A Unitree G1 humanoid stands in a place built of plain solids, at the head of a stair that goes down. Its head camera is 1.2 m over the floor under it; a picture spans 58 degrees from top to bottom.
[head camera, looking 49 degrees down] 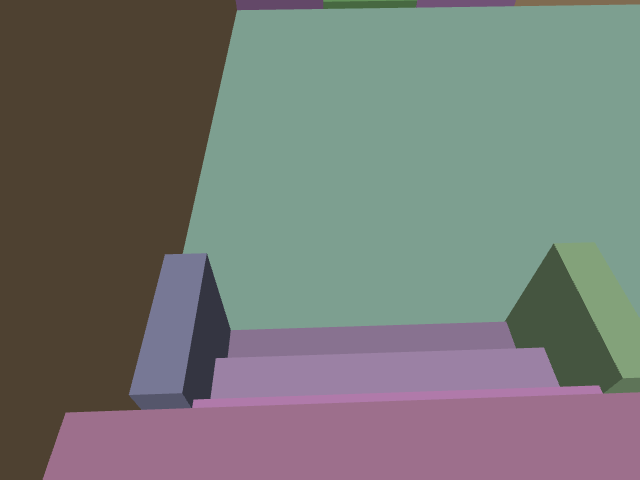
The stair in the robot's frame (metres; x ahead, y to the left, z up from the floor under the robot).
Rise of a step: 0.19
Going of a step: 0.22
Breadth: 1.15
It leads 2 degrees to the left of straight ahead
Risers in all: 3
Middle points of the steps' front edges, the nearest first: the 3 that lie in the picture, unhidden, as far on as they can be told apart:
0.48 -0.22 0.00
0.69 -0.21 -0.19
0.91 -0.21 -0.39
